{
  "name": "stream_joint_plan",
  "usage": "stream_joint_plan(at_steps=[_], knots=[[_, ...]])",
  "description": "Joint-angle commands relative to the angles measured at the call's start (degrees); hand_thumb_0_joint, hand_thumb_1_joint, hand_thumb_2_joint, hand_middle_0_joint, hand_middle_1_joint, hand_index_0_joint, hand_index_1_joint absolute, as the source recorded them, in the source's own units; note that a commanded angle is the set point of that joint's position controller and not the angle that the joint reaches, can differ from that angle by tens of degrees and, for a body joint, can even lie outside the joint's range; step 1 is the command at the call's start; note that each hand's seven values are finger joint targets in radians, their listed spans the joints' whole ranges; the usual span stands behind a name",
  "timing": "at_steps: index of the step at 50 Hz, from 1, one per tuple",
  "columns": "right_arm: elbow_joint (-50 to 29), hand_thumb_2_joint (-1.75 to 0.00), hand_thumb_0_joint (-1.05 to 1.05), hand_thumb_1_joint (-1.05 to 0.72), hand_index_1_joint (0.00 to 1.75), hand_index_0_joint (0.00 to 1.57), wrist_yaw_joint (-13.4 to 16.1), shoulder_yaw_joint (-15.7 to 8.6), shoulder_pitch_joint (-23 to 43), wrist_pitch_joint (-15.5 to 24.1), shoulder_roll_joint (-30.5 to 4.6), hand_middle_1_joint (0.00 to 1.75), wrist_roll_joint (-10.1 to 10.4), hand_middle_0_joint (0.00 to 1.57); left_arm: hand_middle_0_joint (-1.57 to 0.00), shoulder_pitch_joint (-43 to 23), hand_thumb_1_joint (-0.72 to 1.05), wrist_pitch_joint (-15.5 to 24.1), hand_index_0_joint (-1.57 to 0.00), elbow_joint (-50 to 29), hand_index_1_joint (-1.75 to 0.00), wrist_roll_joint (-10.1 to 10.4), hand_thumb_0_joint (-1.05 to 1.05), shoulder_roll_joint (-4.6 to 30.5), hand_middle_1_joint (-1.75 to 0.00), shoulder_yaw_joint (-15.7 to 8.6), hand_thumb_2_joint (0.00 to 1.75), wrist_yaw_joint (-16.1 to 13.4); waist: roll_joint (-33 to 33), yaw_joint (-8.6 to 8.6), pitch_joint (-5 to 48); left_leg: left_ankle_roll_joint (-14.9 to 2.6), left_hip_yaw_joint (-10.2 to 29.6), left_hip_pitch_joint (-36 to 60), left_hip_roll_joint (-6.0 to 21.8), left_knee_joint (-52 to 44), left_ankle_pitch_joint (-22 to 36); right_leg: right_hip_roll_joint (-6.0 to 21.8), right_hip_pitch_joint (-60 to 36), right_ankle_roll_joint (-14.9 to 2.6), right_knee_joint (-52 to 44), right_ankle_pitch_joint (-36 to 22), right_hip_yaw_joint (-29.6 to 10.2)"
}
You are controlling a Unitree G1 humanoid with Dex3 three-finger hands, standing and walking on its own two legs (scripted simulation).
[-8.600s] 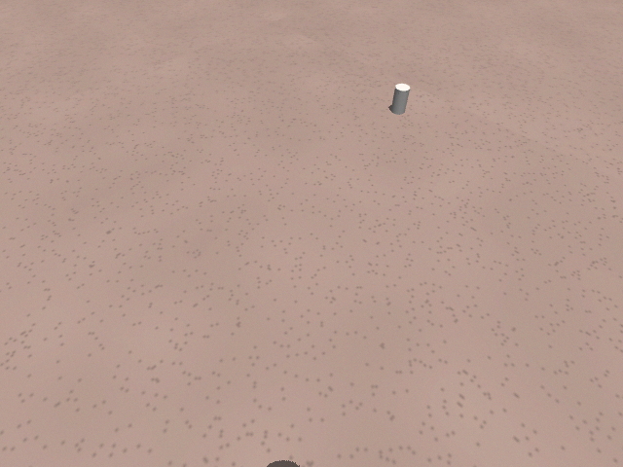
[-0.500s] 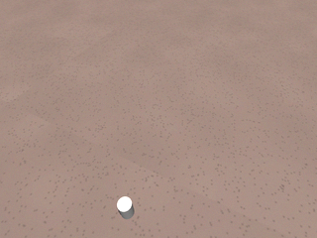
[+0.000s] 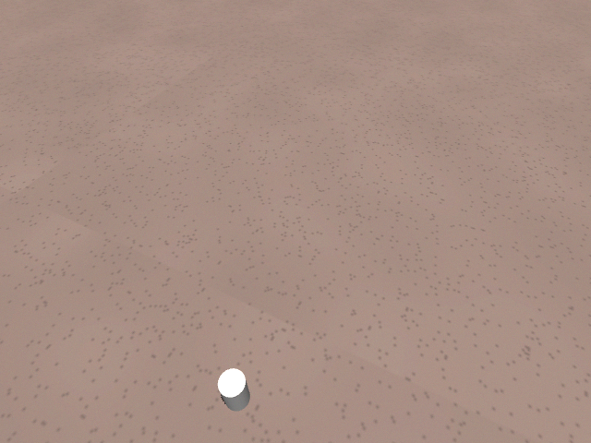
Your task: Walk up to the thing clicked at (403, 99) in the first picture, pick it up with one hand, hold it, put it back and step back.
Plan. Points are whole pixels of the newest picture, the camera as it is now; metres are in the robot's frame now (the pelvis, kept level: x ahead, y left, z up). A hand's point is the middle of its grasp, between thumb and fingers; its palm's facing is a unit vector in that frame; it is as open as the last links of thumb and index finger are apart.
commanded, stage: stand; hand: left
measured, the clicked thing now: (234, 390) +0.40 +0.19 -0.71
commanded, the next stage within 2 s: go down in 0.42 s
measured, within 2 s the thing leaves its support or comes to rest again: neither
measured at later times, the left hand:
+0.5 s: hand out of the picture +0.07 +0.26 -0.16, palm faces -0.02 -0.94 -0.34, open 7.4 cm
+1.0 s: hand out of the picture +0.15 +0.27 -0.19, palm faces +0.05 -0.95 -0.32, open 15.7 cm
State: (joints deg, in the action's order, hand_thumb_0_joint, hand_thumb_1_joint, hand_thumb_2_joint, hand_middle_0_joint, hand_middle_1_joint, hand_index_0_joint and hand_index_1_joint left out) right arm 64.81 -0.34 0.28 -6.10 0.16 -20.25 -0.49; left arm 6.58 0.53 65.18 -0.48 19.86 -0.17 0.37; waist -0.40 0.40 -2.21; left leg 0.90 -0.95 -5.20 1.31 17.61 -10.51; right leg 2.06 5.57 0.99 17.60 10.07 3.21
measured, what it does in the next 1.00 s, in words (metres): stands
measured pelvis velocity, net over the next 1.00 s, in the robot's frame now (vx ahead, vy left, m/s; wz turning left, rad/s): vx -0.01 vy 0.01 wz -0.01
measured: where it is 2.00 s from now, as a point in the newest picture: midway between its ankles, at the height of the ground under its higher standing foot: outside the picture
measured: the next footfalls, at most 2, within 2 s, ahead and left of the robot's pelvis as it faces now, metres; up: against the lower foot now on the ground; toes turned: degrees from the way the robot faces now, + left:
none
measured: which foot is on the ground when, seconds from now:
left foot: down 0.00-1.00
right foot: down 0.00-1.00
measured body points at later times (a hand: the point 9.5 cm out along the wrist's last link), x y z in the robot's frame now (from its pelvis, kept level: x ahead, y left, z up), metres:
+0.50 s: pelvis +0.00 +0.00 +0.00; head +0.01 +0.00 +0.45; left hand +0.07 +0.30 -0.13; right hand +0.08 -0.30 -0.13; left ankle -0.01 +0.13 -0.75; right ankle -0.01 -0.13 -0.75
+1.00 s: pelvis -0.01 +0.01 -0.05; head +0.06 +0.02 +0.40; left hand +0.14 +0.32 -0.17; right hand +0.10 -0.26 -0.16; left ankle -0.01 +0.13 -0.75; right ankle -0.01 -0.13 -0.75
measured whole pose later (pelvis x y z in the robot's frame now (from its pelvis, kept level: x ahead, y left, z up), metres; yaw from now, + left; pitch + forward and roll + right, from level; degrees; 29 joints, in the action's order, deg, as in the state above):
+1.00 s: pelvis -0.01 +0.01 -0.05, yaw -1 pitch +12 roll -1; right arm 38.3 1.0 -1.9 -15.1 3.4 -14.5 1.7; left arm 4.5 -6.6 47.6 -2.7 19.9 -12.8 3.9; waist -0.2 -2.0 3.6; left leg 0.1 -0.8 -36.4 2.2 48.7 -23.8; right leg 2.1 36.0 1.3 46.4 21.8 2.3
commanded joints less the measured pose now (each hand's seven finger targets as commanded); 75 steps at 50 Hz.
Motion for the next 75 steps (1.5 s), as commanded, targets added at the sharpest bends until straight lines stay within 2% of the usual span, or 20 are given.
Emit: stream_joint_plan(at_steps=[1, 17, 26, 27, 28, 29, 30, 32, 34, 35, 37, 40, 42, 47, 50, 54, 65, 66, 74, 75], knots=[[-3.25, -0.9, 0.0, -0.9, 0.3, 0.2, 0.87, -2.24, 2.61, 1.52, -12.31, 0.3, -0.14, 0.2, -0.2, -2.33, 0.9, 1.11, -0.2, -3.5, -0.3, -0.15, 0.0, 12.39, -0.3, -2.33, 0.9, -0.88, 0.16, -0.12, 4.04, -1.7, 4.9, 0.27, 6.98, -2.21, 10.39, 6.59, -1.16, -1.82, -2.21, -9.13, -5.64], [-3.29, -0.9, 0.0, -0.9, 0.3, 0.2, 0.8, -2.16, 2.39, 1.41, -12.0, 0.3, -0.12, 0.2, -0.2, -1.87, 0.9, 1.08, -0.2, -3.36, -0.3, -0.29, 0.0, 12.33, -0.3, -2.12, 0.9, -0.83, 0.51, -0.25, 3.08, -1.56, 5.18, -0.68, 6.67, -2.98, 6.95, 6.29, -0.25, -1.56, -2.79, -5.88, -5.55], [-3.07, -0.91, 0.0, -0.95, 0.29, 0.2, 0.9, -2.09, 1.46, 1.52, -11.77, 0.29, -0.08, 0.21, -0.12, -1.68, 0.82, 1.13, -0.12, -3.46, -0.22, -0.14, 0.0, 12.44, -0.22, -2.11, 0.82, -0.88, 0.68, -0.39, 3.56, -1.6, 4.88, -0.43, 6.72, -2.47, 9.88, 6.59, -1.1, -1.77, -2.1, -9.08, -5.71], [-19.02, -0.92, 0.0, -0.97, 0.3, 0.2, 2.12, 0.2, 0.3, 4.22, -2.5, 0.3, 3.82, 0.2, -0.04, -21.79, 0.74, 6.44, -0.04, -23.57, -0.14, 3.07, 0.0, 2.61, -0.14, -2.19, 0.74, -1.67, -1.1, -7.34, -1.47, -1.36, -1.98, -7.28, -1.15, 1.75, 1.6, -1.67, 12.75, -1.26, 1.85, -5.01, -1.62], [-15.61, -0.92, 0.0, -0.95, 0.3, 0.2, 2.7, -0.28, -2.53, 4.08, -4.18, 0.3, 3.81, 0.2, -0.01, -28.14, 0.66, 5.95, -0.03, -19.95, -0.06, 3.06, 0.0, 5.8, -0.06, -3.51, 0.66, -2.15, -0.4, -5.74, 1.79, -1.52, -1.48, -6.84, -1.46, 3.02, 0.91, -1.49, 10.22, -1.31, 2.95, -3.58, -1.01], [-14.9, -0.92, 0.0, -0.96, 0.3, 0.2, 2.94, -0.84, -4.51, 3.34, -5.39, 0.3, 3.76, 0.2, -0.02, -18.01, 0.58, 3.3, -0.03, -8.25, -0.04, 2.28, 0.0, 8.39, -0.05, -5.63, 0.58, -2.45, 3.6, -4.99, 0.57, -1.78, -1.5, -9.17, -1.74, 4.41, -0.62, -1.95, 10.93, -1.5, 3.31, -1.07, -0.28], [-16.72, -0.92, 0.0, -0.96, 0.3, 0.2, 2.97, -1.62, -4.71, 2.91, -5.79, 0.3, 3.86, 0.2, -0.02, -14.15, 0.5, 2.5, -0.03, -5.87, -0.06, 1.76, 0.0, 10.23, -0.07, -7.28, 0.5, -1.88, 4.42, -2.78, 0.68, -1.64, -1.48, -11.49, -1.3, 6.59, 0.48, -2.01, 11.68, -1.43, 4.98, -1.09, 0.14], [-19.04, -0.92, 0.0, -0.96, 0.3, 0.2, 3.67, -3.29, -6.87, 3.31, -5.97, 0.3, 3.17, 0.2, -0.02, -18.9, 0.34, 3.03, -0.03, -10.72, -0.07, -0.13, 0.0, 16.6, -0.08, -10.72, 0.34, -1.32, 1.66, -1.58, 9.65, -1.56, -1.38, -11.49, -1.62, 9.61, 2.98, -1.65, 10.45, -1.46, 8.34, -3.99, -0.71], [-20.69, -0.91, 0.0, -0.95, 0.3, 0.2, 3.05, -4.36, -9.29, 3.54, -5.25, 0.3, 2.08, 0.2, -0.04, -9.53, 0.18, 1.48, -0.05, -4.81, -0.05, -2.23, 0.0, 13.87, -0.06, -11.68, 0.2, 0.21, 1.78, -1.5, 14.42, -1.39, -0.93, -14.72, -1.97, 13.81, 6.26, -1.38, 10.4, -1.51, 12.81, -7.69, -0.99], [-22.0, -0.91, 0.0, -0.94, 0.3, 0.2, 2.67, -4.96, -9.56, 3.57, -5.19, 0.3, 1.63, 0.2, -0.04, -5.57, 0.16, 0.68, -0.05, -4.82, -0.05, -3.31, 0.0, 14.25, -0.06, -13.46, 0.19, 0.86, 0.52, 0.45, 16.48, -1.22, -0.96, -15.97, -2.28, 15.34, 7.93, -1.23, 9.46, -1.79, 14.48, -8.82, -1.05], [-24.62, -0.9, 0.0, -0.92, 0.3, 0.2, 2.54, -5.41, -9.18, 3.63, -4.7, 0.3, 1.76, 0.2, -0.06, -3.11, 0.03, -0.78, -0.07, -9.29, -0.04, -3.53, 0.0, 14.7, -0.06, -15.44, 0.14, 1.15, -2.64, 1.89, 18.98, -0.71, -1.11, -15.73, -2.47, 15.79, 9.91, -1.3, 8.75, -2.22, 15.41, -9.9, -1.47], [-28.15, -0.9, 0.0, -0.9, 0.3, 0.2, 2.22, -4.85, -7.05, 3.8, -3.81, 0.3, 1.99, 0.2, -0.07, -5.99, -0.11, -3.95, -0.08, -11.69, -0.04, -3.53, 0.0, 11.4, -0.05, -13.73, 0.1, 1.43, -2.41, 0.31, 14.85, -0.51, -0.41, -19.66, -2.02, 17.52, 7.57, -1.75, 13.71, -2.32, 16.45, -6.46, -0.83], [-30.14, -0.9, 0.0, -0.9, 0.3, 0.2, 1.9, -4.9, -5.79, 4.23, -3.84, 0.3, 2.18, 0.2, -0.07, -5.96, -0.23, -5.13, -0.08, -13.23, -0.03, -3.47, 0.0, 12.2, -0.04, -14.22, 0.07, 1.9, -1.78, 0.19, 12.15, -0.59, -0.12, -23.4, -1.59, 19.71, 3.04, -2.06, 18.31, -2.41, 18.24, -1.14, -0.41], [-34.4, -0.89, 0.0, -0.86, 0.3, 0.2, 1.92, -5.47, -7.1, 6.26, -3.86, 0.3, 2.23, 0.2, -0.08, -1.11, -0.47, -5.99, -0.09, -22.66, -0.07, -2.27, 0.0, 10.9, -0.07, -15.82, 0.05, 3.17, 0.2, -1.01, 16.78, -1.29, 0.47, -27.21, -1.02, 25.28, -0.31, -2.19, 23.16, -2.11, 23.95, 1.71, -0.26], [-34.98, -0.88, 0.0, -0.86, 0.3, 0.2, 2.51, -5.55, -8.15, 7.38, -3.06, 0.3, 2.01, 0.2, -0.09, -6.28, -0.55, -5.46, -0.09, -34.91, -0.08, -1.89, 0.0, 10.7, -0.08, -14.53, 0.04, 3.69, -3.24, -2.19, 20.76, -0.97, 0.9, -26.57, -0.4, 28.37, 1.17, -2.11, 26.51, -2.14, 27.93, 0.5, -0.65], [-36.36, -0.88, 0.0, -0.85, 0.3, 0.2, 3.44, -5.58, -8.11, 8.73, -3.04, 0.3, 1.73, 0.2, -0.09, 1.33, -0.56, -6.97, -0.08, -37.97, -0.08, -2.04, 0.0, 11.83, -0.07, -17.08, 0.05, 2.84, -3.14, -1.82, 20.54, -0.77, 1.72, -29.09, 0.12, 30.7, 0.51, -2.2, 29.88, -2.2, 30.96, 2.08, -0.3], [-40.05, -0.89, 0.0, -0.87, 0.3, 0.2, 5.57, -4.26, -6.93, 10.6, -1.96, 0.3, 1.37, 0.2, -0.09, 9.34, -0.52, -14.59, -0.08, -48.89, -0.05, -0.91, 0.0, 11.0, -0.05, -18.16, 0.04, 2.68, -3.68, -2.45, 20.45, -0.98, 2.43, -33.91, 0.05, 35.56, -0.8, -2.05, 33.37, -1.95, 34.41, 3.39, 0.02], [-40.05, -0.89, 0.0, -0.86, 0.3, 0.2, 5.76, -4.16, -6.73, 10.79, -1.73, 0.3, 1.36, 0.2, -0.08, 10.16, -0.49, -14.88, -0.08, -48.94, -0.06, -0.8, 0.0, 9.67, -0.06, -16.94, 0.05, 2.91, -3.81, -2.76, 20.01, -1.02, 2.3, -34.35, 0.03, 36.06, -0.95, -1.98, 34.28, -2.0, 34.81, 3.43, -0.04], [-41.26, -0.89, 0.0, -0.87, 0.3, 0.2, 5.67, -4.17, -6.61, 12.82, -1.57, 0.3, 0.74, 0.2, -0.09, 11.35, -0.54, -12.67, -0.09, -51.42, -0.06, 0.63, 0.0, 11.01, -0.06, -19.64, 0.03, 5.4, -6.08, -2.14, 20.89, -0.76, 3.2, -38.47, 0.12, 39.55, -1.97, -2.15, 39.95, -2.22, 40.01, 5.65, 0.32], [-41.46, -0.89, 0.0, -0.88, 0.3, 0.2, 5.6, -4.45, -6.67, 13.03, -1.94, 0.3, 0.67, 0.2, -0.09, 11.95, -0.55, -12.07, -0.09, -50.64, -0.06, 0.77, 0.0, 12.18, -0.07, -21.28, 0.03, 5.54, -5.05, -2.13, 21.75, -0.84, 3.21, -39.15, 0.13, 40.24, -1.39, -2.22, 39.92, -2.2, 40.67, 4.95, 0.36]])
